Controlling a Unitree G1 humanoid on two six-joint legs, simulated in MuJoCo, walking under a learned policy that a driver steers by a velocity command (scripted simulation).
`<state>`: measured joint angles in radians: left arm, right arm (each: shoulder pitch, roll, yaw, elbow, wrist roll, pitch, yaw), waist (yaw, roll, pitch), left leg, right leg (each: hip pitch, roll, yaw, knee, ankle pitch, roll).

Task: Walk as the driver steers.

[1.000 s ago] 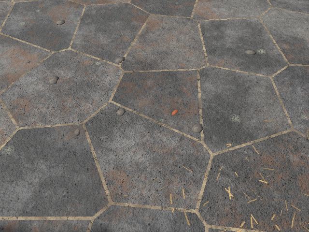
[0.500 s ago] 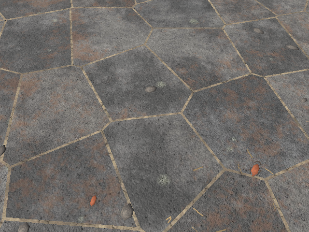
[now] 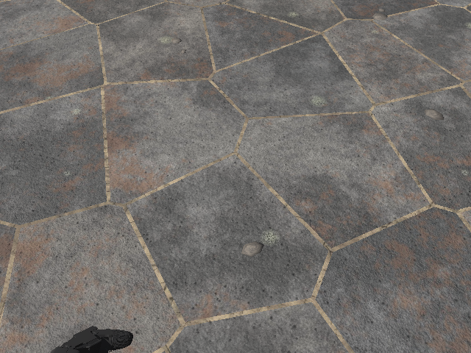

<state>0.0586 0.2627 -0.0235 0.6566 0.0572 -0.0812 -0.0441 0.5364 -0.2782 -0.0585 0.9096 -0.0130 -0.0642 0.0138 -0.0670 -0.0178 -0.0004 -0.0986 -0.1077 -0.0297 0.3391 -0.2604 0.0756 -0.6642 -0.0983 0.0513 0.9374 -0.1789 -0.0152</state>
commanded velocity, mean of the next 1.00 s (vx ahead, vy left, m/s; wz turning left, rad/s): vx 1.00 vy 0.00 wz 0.89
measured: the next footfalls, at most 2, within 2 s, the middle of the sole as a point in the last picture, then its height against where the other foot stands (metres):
right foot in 0.16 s outside the picture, level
left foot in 0.60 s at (186, 295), level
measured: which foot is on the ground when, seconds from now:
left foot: down 0.00-0.16, up 0.18-0.58, down 0.60-1.00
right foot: up 0.00-0.14, down 0.16-0.60, up 0.62-0.98, down 1.00-1.00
